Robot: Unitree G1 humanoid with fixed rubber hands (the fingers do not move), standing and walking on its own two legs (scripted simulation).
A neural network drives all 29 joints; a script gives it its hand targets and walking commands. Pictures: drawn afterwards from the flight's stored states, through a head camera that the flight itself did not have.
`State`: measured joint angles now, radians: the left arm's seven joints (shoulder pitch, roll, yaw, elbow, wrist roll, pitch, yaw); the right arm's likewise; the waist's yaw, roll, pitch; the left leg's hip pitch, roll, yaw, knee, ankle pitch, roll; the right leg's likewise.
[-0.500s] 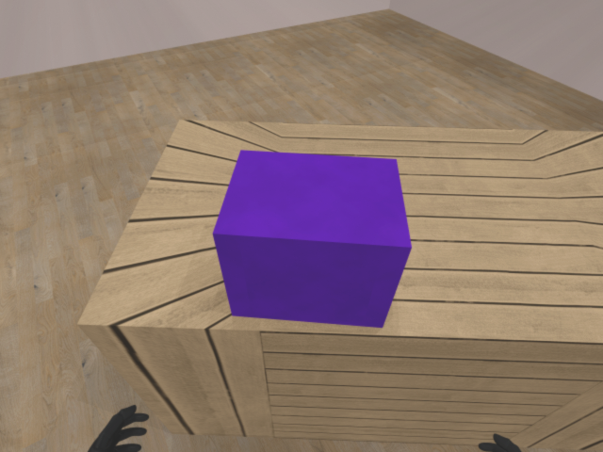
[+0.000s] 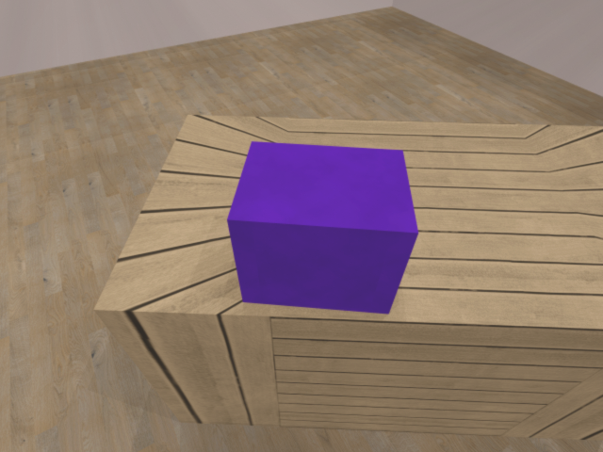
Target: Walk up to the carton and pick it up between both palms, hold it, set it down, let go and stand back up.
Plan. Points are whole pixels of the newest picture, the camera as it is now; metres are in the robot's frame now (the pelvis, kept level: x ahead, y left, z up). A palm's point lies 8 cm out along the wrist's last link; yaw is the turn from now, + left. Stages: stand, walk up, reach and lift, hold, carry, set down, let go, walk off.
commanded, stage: stand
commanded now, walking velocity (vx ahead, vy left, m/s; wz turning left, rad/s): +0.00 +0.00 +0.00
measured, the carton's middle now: (320, 228) +0.48 -0.02 +0.01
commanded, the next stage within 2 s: none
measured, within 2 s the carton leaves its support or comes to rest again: neither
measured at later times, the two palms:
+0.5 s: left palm out of the picture +0.05 +0.30 -0.10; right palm out of the picture +0.07 -0.30 -0.11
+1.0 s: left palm out of the picture +0.07 +0.29 -0.11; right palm out of the picture +0.07 -0.31 -0.11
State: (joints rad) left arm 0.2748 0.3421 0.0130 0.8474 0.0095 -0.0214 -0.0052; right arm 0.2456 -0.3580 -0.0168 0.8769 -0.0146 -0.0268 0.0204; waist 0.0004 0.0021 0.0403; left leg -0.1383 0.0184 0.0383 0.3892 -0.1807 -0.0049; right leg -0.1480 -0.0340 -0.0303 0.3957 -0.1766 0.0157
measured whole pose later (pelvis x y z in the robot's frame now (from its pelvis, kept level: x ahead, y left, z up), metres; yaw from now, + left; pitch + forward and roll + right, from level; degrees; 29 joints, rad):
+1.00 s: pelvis +0.00 -0.01 +0.00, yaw +0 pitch -3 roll +0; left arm 0.23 0.35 0.01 0.97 0.00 -0.02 0.00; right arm 0.21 -0.38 0.00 0.98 0.00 -0.02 0.00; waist 0.00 0.01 0.05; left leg -0.13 0.03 0.04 0.35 -0.17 -0.02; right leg -0.13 -0.02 -0.03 0.35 -0.16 0.01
